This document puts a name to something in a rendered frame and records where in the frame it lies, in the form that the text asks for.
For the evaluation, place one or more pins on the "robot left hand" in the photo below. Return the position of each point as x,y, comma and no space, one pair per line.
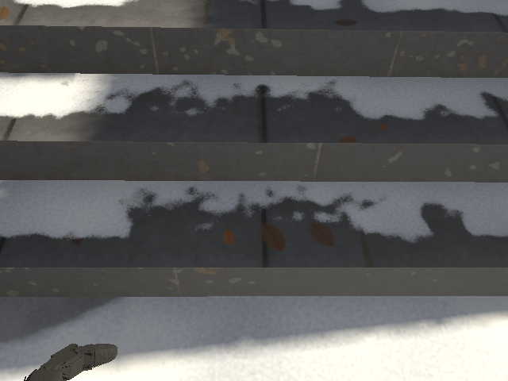
72,360

